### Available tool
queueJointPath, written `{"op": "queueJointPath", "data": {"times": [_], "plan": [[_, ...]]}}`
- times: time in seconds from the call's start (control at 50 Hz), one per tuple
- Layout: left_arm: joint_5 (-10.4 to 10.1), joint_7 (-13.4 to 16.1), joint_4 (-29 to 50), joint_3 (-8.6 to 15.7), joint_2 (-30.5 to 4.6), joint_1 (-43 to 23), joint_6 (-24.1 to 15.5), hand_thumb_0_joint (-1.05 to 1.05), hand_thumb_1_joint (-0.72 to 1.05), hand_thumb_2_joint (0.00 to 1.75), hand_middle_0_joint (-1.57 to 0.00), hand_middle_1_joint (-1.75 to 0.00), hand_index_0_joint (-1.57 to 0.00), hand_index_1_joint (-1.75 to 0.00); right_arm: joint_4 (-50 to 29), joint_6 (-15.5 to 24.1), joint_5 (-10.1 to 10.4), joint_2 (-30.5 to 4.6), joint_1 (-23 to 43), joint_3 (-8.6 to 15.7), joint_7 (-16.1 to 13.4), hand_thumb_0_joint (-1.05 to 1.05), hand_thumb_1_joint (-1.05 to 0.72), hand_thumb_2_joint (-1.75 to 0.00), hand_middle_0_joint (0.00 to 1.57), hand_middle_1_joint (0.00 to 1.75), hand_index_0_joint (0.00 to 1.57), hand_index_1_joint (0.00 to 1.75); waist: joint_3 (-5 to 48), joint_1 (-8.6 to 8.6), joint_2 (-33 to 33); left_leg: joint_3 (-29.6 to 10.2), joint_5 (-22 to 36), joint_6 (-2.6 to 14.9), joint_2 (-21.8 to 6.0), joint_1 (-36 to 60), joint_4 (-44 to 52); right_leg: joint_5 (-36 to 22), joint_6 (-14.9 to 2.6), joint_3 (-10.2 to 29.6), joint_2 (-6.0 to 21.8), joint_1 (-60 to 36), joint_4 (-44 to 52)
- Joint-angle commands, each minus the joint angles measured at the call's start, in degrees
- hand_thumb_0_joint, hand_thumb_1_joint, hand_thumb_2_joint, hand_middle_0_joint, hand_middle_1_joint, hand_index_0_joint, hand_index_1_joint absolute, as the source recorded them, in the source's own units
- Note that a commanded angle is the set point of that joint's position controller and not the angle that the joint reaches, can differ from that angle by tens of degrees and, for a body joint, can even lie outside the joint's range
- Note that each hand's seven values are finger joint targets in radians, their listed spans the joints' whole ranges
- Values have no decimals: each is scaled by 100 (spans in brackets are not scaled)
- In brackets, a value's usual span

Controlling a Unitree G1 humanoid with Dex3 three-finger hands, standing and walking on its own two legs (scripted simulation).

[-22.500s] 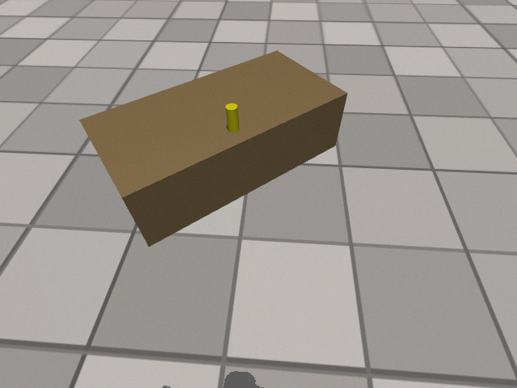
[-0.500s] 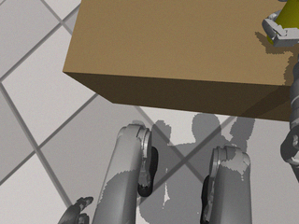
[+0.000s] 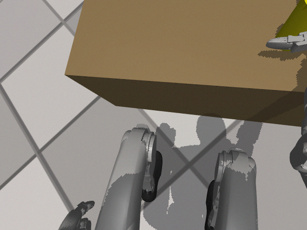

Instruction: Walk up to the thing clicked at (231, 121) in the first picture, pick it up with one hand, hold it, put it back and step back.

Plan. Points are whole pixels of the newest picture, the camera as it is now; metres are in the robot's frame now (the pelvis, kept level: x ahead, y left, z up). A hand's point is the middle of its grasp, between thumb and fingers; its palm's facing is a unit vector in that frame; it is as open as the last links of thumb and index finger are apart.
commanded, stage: withdraw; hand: right
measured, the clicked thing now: (302, 22) +0.58 -0.18 +0.02
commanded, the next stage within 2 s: rise in 0.14 s
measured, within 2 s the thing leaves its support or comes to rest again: neither
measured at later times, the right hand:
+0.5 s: hand out of the picture +0.60 -0.30 +0.15, palm faces +0.22 +0.92 -0.33, open 17.1 cm
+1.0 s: hand out of the picture +0.46 -0.25 +0.21, palm faces +0.18 +0.93 -0.32, open 17.5 cm
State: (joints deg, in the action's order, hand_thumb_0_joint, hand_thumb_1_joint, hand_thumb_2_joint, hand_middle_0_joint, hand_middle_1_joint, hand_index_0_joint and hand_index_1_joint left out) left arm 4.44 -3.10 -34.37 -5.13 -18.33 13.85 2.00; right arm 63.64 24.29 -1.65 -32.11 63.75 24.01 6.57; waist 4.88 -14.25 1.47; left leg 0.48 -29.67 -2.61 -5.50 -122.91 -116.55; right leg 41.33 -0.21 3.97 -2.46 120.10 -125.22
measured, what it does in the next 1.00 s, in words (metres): rises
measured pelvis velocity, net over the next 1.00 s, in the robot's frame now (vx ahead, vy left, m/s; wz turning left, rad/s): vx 0.08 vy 0.00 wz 0.00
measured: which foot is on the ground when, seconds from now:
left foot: down 0.00-1.00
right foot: down 0.00-1.00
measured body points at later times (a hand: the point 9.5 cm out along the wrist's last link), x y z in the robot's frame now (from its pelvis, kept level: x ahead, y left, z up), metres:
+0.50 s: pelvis +0.02 +0.00 +0.12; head +0.24 -0.04 +0.51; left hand +0.03 +0.27 +0.02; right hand +0.58 -0.34 +0.17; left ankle +0.13 +0.15 -0.37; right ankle +0.07 -0.11 -0.37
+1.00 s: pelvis +0.08 +0.00 +0.29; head +0.19 -0.03 +0.73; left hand +0.13 +0.27 +0.18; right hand +0.44 -0.30 +0.23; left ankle +0.13 +0.15 -0.37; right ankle +0.07 -0.11 -0.37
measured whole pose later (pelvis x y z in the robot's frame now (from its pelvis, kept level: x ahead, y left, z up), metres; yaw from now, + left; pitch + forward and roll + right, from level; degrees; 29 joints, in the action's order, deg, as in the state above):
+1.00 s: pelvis +0.08 +0.00 +0.29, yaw +0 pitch +19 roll +4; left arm -1.9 2.6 -36.4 -1.8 -13.9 18.9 5.0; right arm 53.4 -0.3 -2.5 -24.4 25.9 14.8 -4.6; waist 6.5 -6.4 -0.1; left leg 3.5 -21.4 -1.4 -1.1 -54.3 -56.7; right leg 31.3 0.5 2.8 2.9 51.9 -64.0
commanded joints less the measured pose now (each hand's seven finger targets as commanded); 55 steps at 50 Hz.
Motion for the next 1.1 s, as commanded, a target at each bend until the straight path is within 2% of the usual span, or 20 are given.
{"op": "queueJointPath", "data": {"times": [0.0, 0.02, 0.06, 0.12, 0.16, 0.22, 0.24, 0.26, 0.28, 0.3, 0.38, 0.44, 0.5, 0.56, 0.62, 0.72, 0.8, 0.92, 1.02, 1.08], "plan": [[-83, 156, 10, 546, -1331, 1440, 30, 0, 92, 87, -19, -30, -20, -29, -1678, 237, 65, -2014, 2980, 401, 2, 0, 29, -20, 24, 20, 23, 20, 4923, -50, 1324, 204, 726, 393, 167, 3677, 1205, -1128, -87, -297, 35, -2557, 2064], [-121, 170, 168, 479, -1276, 1288, 16, 0, 91, 88, -19, -30, -20, -29, -2038, 228, 92, -2068, 3313, 378, 45, 0, 32, -20, 22, 20, 21, 20, 5080, -75, 1379, 201, 791, 388, 155, 3729, 1240, -1201, -85, -275, 35, -2716, 2139], [-184, 218, 4, 578, -1303, 1426, 43, 0, 91, 87, -19, -30, -20, -29, -1666, -15, 39, -2211, 3098, 388, 138, 0, 33, -15, 18, 15, 18, 15, 5116, -54, 1509, 197, 772, 414, 174, 3784, 1408, -1231, -67, -237, 59, -3072, 2373], [-239, 294, -203, 613, -1333, 1438, 2, 0, 91, 87, -19, -30, -20, -29, -882, -309, 55, -2226, 2888, 383, 347, 0, 38, -9, 12, 9, 11, 9, 4264, -138, 1347, 224, 408, 414, 204, 3536, 1696, -834, -89, -137, 95, -2842, 2620], [-283, 321, -115, 516, -1248, 1448, -34, 0, 91, 87, -19, -30, -21, -29, -1220, -372, 90, -2480, 3363, 384, 482, 0, 45, -8, 8, 7, 8, 7, 4297, -203, 1288, 209, 483, 405, 206, 3592, 1852, -916, -98, -102, 128, -2996, 2686], [-303, 321, -51, 471, -1235, 1383, -101, 0, 92, 86, -19, -30, -21, -28, -210, -573, 107, -2082, 2949, 130, 739, 0, 50, -8, 6, 6, 7, 6, 3664, -359, 1121, 248, 554, 416, 225, 3383, 1991, -1088, -97, -55, 168, -3008, 2740], [-303, 307, -48, 452, -1197, 1361, -124, 0, 89, 90, -20, -31, -20, -31, 7, -601, 126, -1920, 2885, 21, 806, 0, 42, -9, 5, 5, 6, 5, 3369, -371, 1077, 243, 480, 423, 234, 3330, 2063, -998, -106, -37, 174, -2850, 2795], [-264, 228, -13, 466, -1152, 1420, 46, 0, 89, 89, -21, -32, -21, -31, 522, -914, -830, -3037, 2430, 171, 464, 0, 43, -9, 5, 6, 6, 6, 3470, 122, 1218, 181, 310, 416, 306, 3557, 2316, -926, -62, -50, 174, -3384, 3264], [-288, 166, 102, 464, -1163, 1414, 128, 0, 89, 90, -20, -31, -20, -31, 336, -1041, -796, -2689, 2830, 26, 266, 0, 49, -7, 5, 6, 6, 6, 3515, -108, 1270, 217, 334, 400, 323, 3451, 2384, -875, -47, 95, 221, -3609, 3401], [-277, 107, 150, 456, -1130, 1442, 202, 0, 89, 89, -20, -31, -20, -30, 79, -1106, -850, -2704, 3114, -23, 181, 0, 50, -7, 5, 6, 6, 6, 3664, -33, 1357, 193, 404, 405, 314, 3706, 2486, -939, -56, 56, 223, -3681, 3469], [-313, 1, 295, 485, -1204, 1552, 426, 0, 91, 87, -19, -30, -20, -29, -681, -1372, -1136, -3713, 3230, 339, -75, 0, 51, -6, 5, 6, 6, 6, 4520, 235, 1684, 219, 831, 412, 376, 4353, 2782, -1744, 10, 129, 305, -4702, 3795], [-370, -10, 428, 487, -1082, 1571, 539, 0, 89, 90, -20, -30, -20, -29, -1115, -1473, -1165, -3946, 2930, 509, -296, 0, 54, -6, 5, 5, 5, 5, 4949, 383, 1624, 183, 1154, 417, 412, 5349, 3188, -2141, -11, -2, 340, -5170, 4050], [-393, 30, 282, 516, -965, 1563, 527, 0, 89, 90, -20, -30, -20, -30, -886, -1594, -1084, -3202, 2604, 195, -486, 0, 59, -3, 5, 5, 5, 5, 4320, 200, 1502, 212, 1210, 424, 452, 5539, 3645, -2075, 0, -23, 387, -5330, 4427], [-404, 97, 128, 561, -979, 1586, 506, 0, 89, 90, -20, -30, -20, -30, -541, -1708, -1034, -3001, 1822, 152, -637, 0, 59, -3, 5, 5, 5, 5, 3786, 320, 1407, 275, 1220, 438, 509, 5642, 4093, -2222, 42, 15, 434, -5771, 4826], [-436, 118, 82, 587, -921, 1578, 500, 0, 89, 90, -20, -30, -20, -30, -309, -1822, -881, -2404, 889, -66, -682, 0, 61, -2, 5, 4, 5, 4, 3499, 368, 1277, 364, 1581, 466, 545, 5753, 4351, -2890, 107, 155, 516, -6414, 5171], [-526, 223, 166, 680, -806, 1479, 461, 0, 89, 90, -20, -30, -20, -30, -804, -2002, -573, -1687, -266, -339, -776, 0, 60, -3, 5, 4, 5, 4, 3160, 553, 930, 399, 1669, 471, 598, 6663, 5101, -2897, 83, 180, 535, -6982, 5959], [-607, 359, 176, 728, -698, 1369, 394, 0, 89, 90, -20, -30, -20, -30, -1811, -2062, -367, -1577, -879, -406, -956, 0, 58, -4, 5, 5, 5, 5, 3228, 803, 1121, 350, 2012, 475, 601, 7680, 5661, -3183, 80, 15, 496, -7615, 6541], [-645, 683, 80, 703, -557, 1124, 181, 0, 89, 90, -20, -30, -20, -30, -2339, -2090, -71, -903, -1948, -602, -1281, 0, 51, -8, 6, 6, 6, 6, 2430, 947, 1118, 355, 2134, 483, 582, 8318, 6406, -3346, 121, -105, 459, -8419, 7271], [-666, 837, 242, 688, -400, 810, 22, 0, 89, 90, -20, -30, -20, -30, -2460, -2255, 138, 123, -3306, -1087, -1404, 0, 50, -8, 6, 6, 6, 6, 1705, 1024, 709, 372, 2085, 480, 575, 9076, 6957, -3130, 77, -278, 379, -8520, 7799], [-699, 913, 412, 699, -330, 586, -66, 0, 89, 90, -20, -30, -20, -30, -2982, -2356, 237, 504, -3954, -1396, -1424, 0, 51, -8, 6, 6, 6, 6, 1670, 1082, 396, 341, 2075, 431, 548, 9553, 7237, -2953, 27, -354, 335, -8687, 8014]]}}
